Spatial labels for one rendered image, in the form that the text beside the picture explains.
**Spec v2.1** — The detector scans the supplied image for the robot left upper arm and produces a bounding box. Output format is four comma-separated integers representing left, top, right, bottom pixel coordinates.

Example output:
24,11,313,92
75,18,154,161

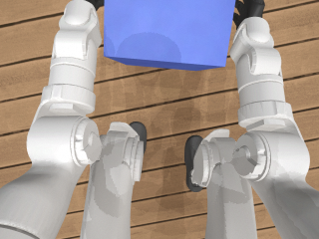
0,116,102,239

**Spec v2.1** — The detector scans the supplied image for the robot left thigh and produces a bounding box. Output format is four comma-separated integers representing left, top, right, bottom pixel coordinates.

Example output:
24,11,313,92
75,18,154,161
80,130,144,239

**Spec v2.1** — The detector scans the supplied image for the robot left forearm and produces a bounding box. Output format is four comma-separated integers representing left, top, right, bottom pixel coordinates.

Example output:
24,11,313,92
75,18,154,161
26,0,102,155

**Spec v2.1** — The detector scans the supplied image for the right robot foot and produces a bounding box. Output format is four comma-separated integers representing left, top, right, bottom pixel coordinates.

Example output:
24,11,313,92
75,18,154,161
184,134,203,192

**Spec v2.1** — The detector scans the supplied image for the right robot hand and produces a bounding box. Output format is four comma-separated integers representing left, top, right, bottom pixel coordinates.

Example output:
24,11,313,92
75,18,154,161
232,0,265,30

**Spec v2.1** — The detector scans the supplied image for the left robot hand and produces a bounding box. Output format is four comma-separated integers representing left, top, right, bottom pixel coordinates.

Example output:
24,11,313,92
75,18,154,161
85,0,105,11

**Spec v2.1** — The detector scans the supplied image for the robot right upper arm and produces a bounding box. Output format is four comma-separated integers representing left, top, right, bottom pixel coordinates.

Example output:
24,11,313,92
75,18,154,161
232,130,319,239

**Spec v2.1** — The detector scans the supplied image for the carton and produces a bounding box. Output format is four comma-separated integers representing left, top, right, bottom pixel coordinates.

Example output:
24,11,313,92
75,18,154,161
104,0,236,71

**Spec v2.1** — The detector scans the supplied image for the robot right forearm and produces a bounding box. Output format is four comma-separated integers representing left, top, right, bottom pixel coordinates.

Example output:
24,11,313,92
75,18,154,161
229,16,310,162

